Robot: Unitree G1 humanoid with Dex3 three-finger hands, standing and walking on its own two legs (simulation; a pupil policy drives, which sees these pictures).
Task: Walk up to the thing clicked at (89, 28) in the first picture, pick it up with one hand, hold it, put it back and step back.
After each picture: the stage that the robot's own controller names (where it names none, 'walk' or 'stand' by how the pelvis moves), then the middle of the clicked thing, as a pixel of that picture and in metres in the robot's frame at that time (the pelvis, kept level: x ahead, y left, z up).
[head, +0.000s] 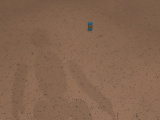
stand; (90, 26) +1.85 -0.15 -0.72
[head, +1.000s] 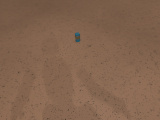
walk; (77, 37) +1.72 +0.19 -0.70
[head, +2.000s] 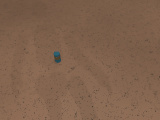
walk; (57, 57) +1.16 +0.32 -0.71
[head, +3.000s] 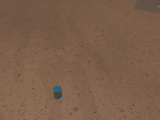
walk; (57, 92) +0.71 +0.24 -0.71
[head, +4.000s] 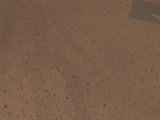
walk; out of the picture +0.41 +0.16 -0.71
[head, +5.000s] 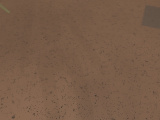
stand; out of the picture +0.34 +0.17 -0.72
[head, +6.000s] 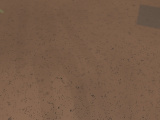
stand; out of the picture +0.33 +0.17 -0.72
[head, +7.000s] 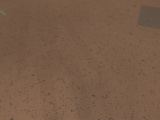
stand; out of the picture +0.34 +0.18 -0.73
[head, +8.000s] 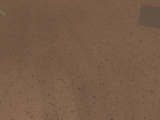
stand; out of the picture +0.33 +0.18 -0.73
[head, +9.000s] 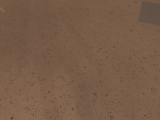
go down; out of the picture +0.33 +0.18 -0.72
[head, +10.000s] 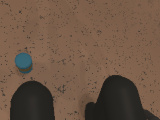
go down; (24, 63) +0.44 +0.19 -0.30
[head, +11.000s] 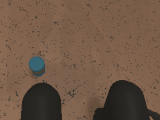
approach; (37, 66) +0.43 +0.18 -0.31
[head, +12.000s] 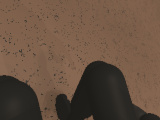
close in; out of the picture +0.43 +0.23 -0.23
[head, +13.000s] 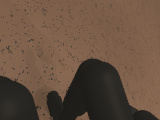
close; out of the picture +0.42 +0.24 -0.22
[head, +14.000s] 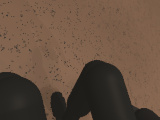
lift; out of the picture +0.36 +0.19 -0.22
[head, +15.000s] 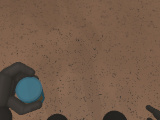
lift; (31, 94) +0.31 +0.17 +0.00
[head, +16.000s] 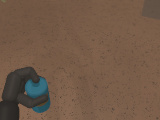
hold; (38, 95) +0.31 +0.16 +0.02
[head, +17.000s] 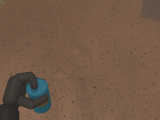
hold; (39, 96) +0.32 +0.16 +0.00
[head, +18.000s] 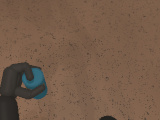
crouch; (36, 84) +0.36 +0.16 -0.06
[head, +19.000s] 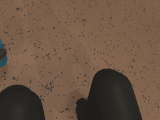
lower; out of the picture +0.45 +0.22 -0.15
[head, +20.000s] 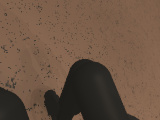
lower; out of the picture +0.42 +0.24 -0.24
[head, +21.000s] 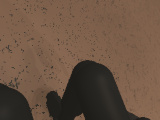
lower; out of the picture +0.42 +0.24 -0.24
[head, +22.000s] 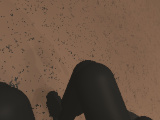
lower; out of the picture +0.42 +0.24 -0.24
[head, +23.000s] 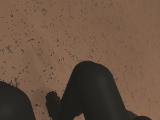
lower; out of the picture +0.42 +0.24 -0.24
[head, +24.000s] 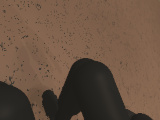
open; out of the picture +0.40 +0.22 -0.23
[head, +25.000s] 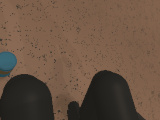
stand; (4, 65) +0.40 +0.20 -0.25
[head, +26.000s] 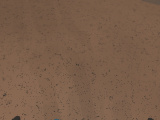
stand; out of the picture +0.35 +0.14 -0.61
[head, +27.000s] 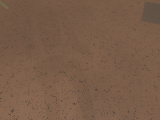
stand; out of the picture +0.35 +0.14 -0.66
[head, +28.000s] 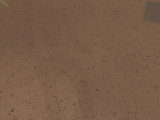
stand; out of the picture +0.34 +0.14 -0.67
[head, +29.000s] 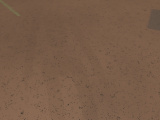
stand; out of the picture +0.37 +0.14 -0.72
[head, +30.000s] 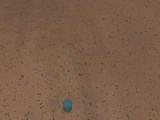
walk; (67, 106) +0.45 +0.09 -0.70
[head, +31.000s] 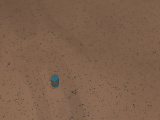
walk; (55, 81) +0.70 +0.18 -0.70
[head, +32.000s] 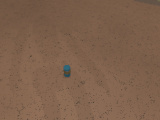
stand; (67, 71) +0.95 +0.16 -0.70
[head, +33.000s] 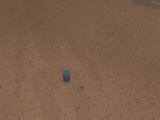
stand; (66, 76) +0.93 +0.16 -0.73
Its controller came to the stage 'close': yes
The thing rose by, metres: 0.73
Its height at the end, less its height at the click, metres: +0.00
